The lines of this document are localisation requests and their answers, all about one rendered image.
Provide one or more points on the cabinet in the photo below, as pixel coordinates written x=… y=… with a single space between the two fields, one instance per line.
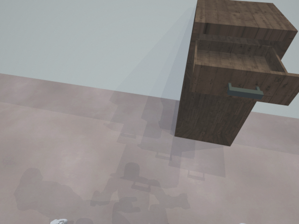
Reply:
x=218 y=119

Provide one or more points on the handle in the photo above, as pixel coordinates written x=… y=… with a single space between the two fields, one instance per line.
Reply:
x=247 y=93

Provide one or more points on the drawer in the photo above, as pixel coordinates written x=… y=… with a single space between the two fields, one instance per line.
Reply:
x=217 y=63

